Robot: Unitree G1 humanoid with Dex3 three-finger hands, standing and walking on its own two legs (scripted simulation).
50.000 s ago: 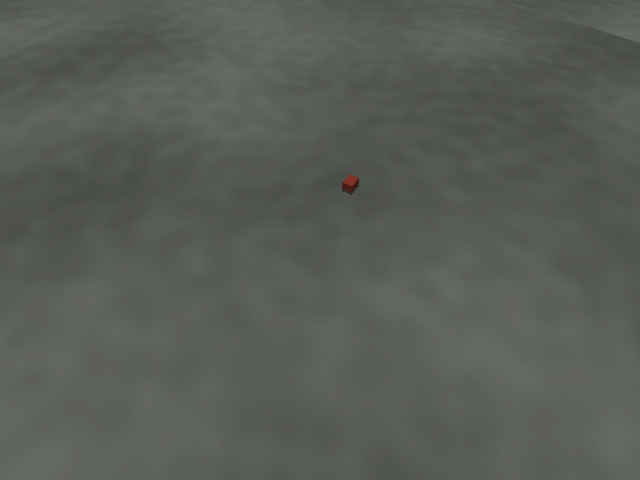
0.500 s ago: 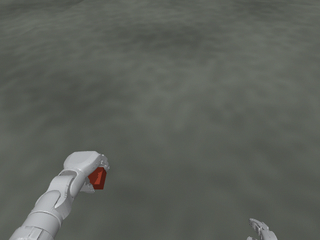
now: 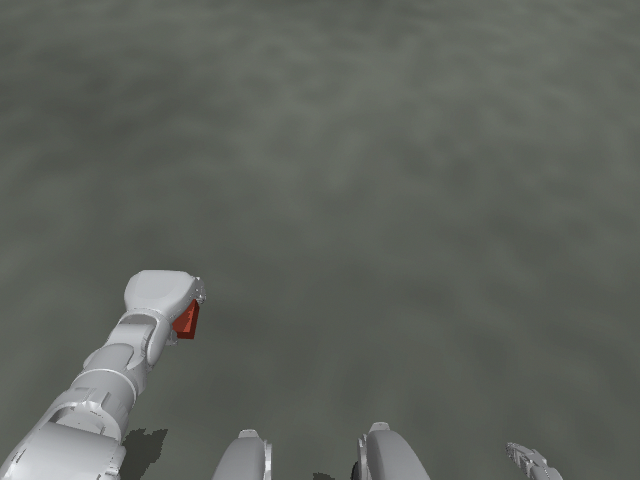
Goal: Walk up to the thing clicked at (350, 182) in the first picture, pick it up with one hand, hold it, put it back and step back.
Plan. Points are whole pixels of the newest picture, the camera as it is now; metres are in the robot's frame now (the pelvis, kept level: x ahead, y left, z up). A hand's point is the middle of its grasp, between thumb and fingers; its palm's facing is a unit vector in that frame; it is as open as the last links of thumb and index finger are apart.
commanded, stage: crouch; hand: left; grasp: from above
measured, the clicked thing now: (170, 317) +0.37 +0.23 -0.13
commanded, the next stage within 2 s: lower in 1.58 s
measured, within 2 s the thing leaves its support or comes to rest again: neither
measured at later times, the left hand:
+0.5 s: hand (207, 339) +0.40 +0.22 -0.34, palm faces -0.46 +0.03 -0.89, open 8.0 cm
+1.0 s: hand (217, 344) +0.43 +0.22 -0.45, palm faces -0.46 +0.01 -0.89, open 8.0 cm
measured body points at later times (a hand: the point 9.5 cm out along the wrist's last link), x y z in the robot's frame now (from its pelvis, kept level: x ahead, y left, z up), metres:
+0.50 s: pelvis -0.04 +0.01 -0.20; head +0.16 +0.03 +0.21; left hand +0.42 +0.21 -0.29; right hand +0.00 -0.26 -0.32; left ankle +0.03 +0.13 -0.65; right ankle +0.05 -0.14 -0.65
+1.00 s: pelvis -0.04 +0.00 -0.29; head +0.19 +0.04 +0.09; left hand +0.45 +0.22 -0.40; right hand +0.01 -0.28 -0.41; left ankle +0.03 +0.13 -0.65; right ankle +0.05 -0.14 -0.65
